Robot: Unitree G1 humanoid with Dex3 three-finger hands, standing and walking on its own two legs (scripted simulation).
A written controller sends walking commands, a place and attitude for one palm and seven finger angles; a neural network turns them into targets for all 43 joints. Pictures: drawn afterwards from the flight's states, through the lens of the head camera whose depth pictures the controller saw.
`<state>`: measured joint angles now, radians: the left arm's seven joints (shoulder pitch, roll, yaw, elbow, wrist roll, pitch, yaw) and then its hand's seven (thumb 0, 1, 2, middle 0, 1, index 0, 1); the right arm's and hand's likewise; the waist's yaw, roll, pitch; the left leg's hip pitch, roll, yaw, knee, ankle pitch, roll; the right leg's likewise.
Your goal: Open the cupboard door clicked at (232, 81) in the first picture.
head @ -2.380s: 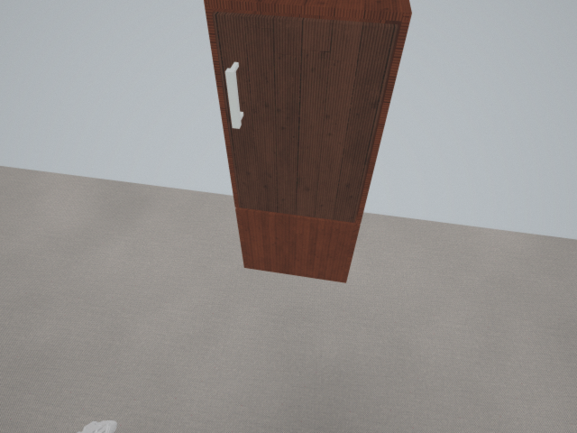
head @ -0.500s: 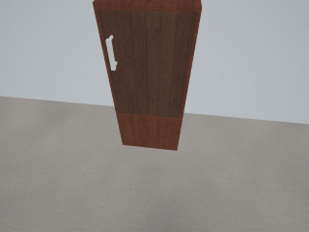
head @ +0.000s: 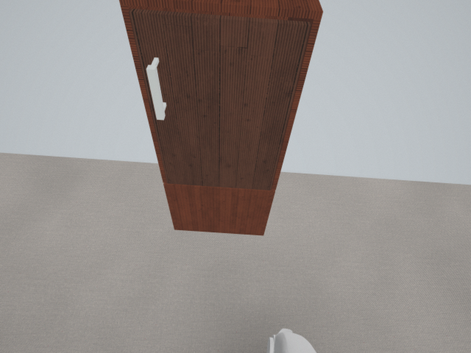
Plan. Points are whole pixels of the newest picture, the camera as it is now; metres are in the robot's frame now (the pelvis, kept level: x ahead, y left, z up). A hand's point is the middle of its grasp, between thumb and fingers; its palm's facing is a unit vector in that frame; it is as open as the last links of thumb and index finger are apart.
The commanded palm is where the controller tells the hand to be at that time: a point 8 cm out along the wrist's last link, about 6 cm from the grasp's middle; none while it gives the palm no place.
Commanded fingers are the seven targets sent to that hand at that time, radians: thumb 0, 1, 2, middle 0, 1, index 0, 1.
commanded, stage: take the last steps up to it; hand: left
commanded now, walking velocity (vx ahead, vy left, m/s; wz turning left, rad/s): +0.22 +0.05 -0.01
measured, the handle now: (158, 89) +0.69 +0.22 +0.05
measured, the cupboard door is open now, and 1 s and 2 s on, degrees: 0 0 0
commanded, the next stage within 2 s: come to a stop and stand still in 0.14 s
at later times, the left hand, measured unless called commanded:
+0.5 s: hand (133, 331) +0.19 +0.21 -0.19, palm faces +0.07 -0.98 -0.19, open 7.3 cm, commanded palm none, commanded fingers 0.00 0.90 0.90 -0.20 -0.30 -0.20 -0.30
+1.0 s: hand (156, 349) +0.16 +0.15 -0.17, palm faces +0.04 -0.97 -0.24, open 7.3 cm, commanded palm none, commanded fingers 0.00 0.90 0.90 -0.20 -0.30 -0.20 -0.30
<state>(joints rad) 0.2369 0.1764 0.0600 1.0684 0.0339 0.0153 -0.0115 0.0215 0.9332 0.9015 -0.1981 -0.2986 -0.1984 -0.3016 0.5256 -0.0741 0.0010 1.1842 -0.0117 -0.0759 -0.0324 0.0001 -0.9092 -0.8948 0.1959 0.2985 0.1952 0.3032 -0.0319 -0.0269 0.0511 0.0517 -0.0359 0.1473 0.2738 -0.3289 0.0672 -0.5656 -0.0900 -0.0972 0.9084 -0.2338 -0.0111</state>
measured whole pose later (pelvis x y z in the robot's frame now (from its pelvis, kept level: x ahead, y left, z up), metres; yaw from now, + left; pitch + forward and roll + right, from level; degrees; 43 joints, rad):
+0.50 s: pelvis +0.15 +0.02 -0.02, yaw +1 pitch -1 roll -1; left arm 0.23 0.18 0.06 1.02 0.02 0.04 0.03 0.00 0.93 0.90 -0.20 -0.30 -0.20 -0.30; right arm 0.21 -0.16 -0.04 1.01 -0.02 -0.01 -0.03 0.01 -0.94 -0.90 0.19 0.30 0.19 0.30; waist 0.00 -0.02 0.04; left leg -0.34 0.07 0.08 0.65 -0.29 0.00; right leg -0.33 -0.05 -0.10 0.72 -0.41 0.01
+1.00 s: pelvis +0.12 -0.03 -0.01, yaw +1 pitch -1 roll +0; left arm 0.23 0.14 0.04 1.01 0.03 0.03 0.03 0.01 0.92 0.90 -0.20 -0.30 -0.20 -0.30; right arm 0.22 -0.20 -0.07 1.04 -0.01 0.05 -0.02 0.00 -0.91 -0.90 0.19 0.30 0.19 0.30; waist -0.01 0.03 0.04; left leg -0.31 0.03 0.03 0.73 -0.41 -0.02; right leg -0.27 -0.01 -0.06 0.54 -0.26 -0.03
